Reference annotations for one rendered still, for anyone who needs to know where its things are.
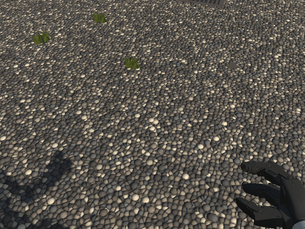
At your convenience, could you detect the robot right hand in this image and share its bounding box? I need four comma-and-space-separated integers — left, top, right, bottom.
235, 160, 305, 229

